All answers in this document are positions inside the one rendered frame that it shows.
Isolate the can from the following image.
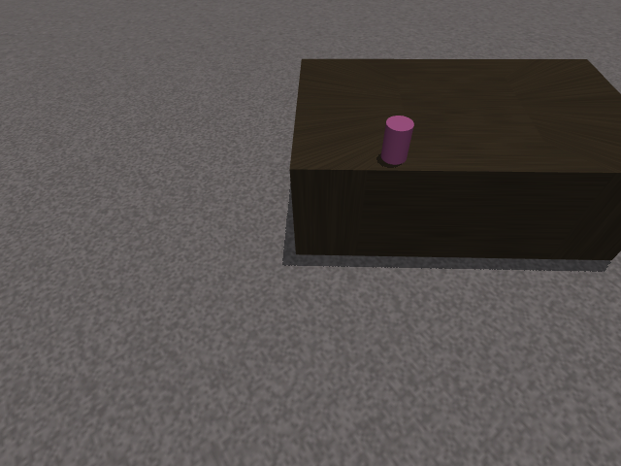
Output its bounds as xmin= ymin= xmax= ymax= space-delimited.
xmin=381 ymin=116 xmax=414 ymax=165

